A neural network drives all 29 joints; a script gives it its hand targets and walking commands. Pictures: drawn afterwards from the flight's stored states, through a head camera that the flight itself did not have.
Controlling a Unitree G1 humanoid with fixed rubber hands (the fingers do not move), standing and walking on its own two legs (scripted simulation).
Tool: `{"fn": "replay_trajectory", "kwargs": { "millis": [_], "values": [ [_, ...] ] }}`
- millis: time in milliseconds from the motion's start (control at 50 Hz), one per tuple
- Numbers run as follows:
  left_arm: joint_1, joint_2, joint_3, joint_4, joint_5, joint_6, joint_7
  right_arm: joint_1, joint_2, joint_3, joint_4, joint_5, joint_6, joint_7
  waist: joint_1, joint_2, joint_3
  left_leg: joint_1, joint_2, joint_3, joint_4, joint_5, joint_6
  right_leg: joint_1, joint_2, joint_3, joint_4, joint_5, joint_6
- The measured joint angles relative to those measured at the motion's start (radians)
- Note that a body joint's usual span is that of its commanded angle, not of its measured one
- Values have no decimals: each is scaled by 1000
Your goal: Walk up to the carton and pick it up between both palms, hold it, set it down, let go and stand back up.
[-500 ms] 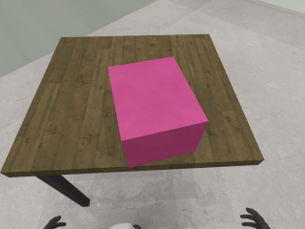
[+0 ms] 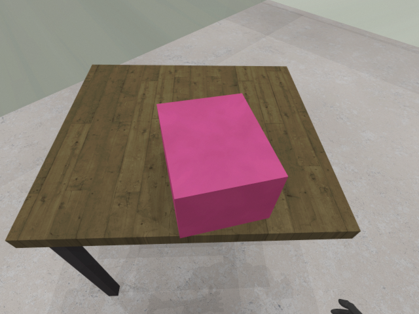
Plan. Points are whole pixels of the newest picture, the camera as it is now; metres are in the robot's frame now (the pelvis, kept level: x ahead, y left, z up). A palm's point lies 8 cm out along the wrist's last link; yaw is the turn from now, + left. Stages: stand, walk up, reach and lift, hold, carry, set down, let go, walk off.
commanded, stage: walk up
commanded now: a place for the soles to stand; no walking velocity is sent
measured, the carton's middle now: (212, 161) +0.44 -0.01 +0.00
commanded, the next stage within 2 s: reach and lift in 1.18 s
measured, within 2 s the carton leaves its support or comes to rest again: neither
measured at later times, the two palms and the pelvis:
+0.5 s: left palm out of the picture +0.09 +0.29 -0.12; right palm out of the picture +0.10 -0.30 -0.12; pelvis +0.02 -0.01 +0.00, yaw +0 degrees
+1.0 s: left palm out of the picture +0.11 +0.28 -0.12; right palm out of the picture +0.12 -0.30 -0.12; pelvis +0.03 -0.01 +0.00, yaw +1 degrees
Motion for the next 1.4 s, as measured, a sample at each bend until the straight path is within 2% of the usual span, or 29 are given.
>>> {"fn": "replay_trajectory", "kwargs": {
  "millis": [120,360,680,1200,1300,1360,1400],
  "values": [
    [8,-6,-6,0,7,-8,3,-6,1,7,-1,1,2,-2,8,15,2,0,9,-6,5,-7,-4,17,10,-5,-28,9,-3],
    [-28,-2,-10,-21,3,-10,11,-10,1,1,5,3,12,-2,1,25,14,7,8,-15,10,-20,-8,33,10,-14,-37,0,-6],
    [-56,-4,-10,-34,2,-2,18,-11,4,3,3,1,18,-5,-4,12,34,15,9,-13,16,-38,-12,43,11,-11,-38,-14,-10],
    [-41,-4,-11,-39,3,2,17,-14,3,0,-18,0,20,-7,6,11,31,26,11,-18,18,-54,-18,65,14,-16,-55,-21,-15],
    [-78,8,38,-356,-6,309,53,-91,51,-75,-73,-67,-40,56,17,-22,79,-103,18,3,203,-133,-28,-101,11,2,196,-118,-21],
    [-137,2,40,-517,37,424,46,-137,77,-64,-133,-44,-48,75,14,-31,130,-149,38,-3,294,-171,-34,-138,29,-2,271,-161,-31],
    [-153,-23,45,-615,63,465,35,-144,85,-51,-166,-13,-53,83,9,-26,149,-157,54,-11,324,-186,-43,-132,45,-8,271,-157,-29]
  ]
}}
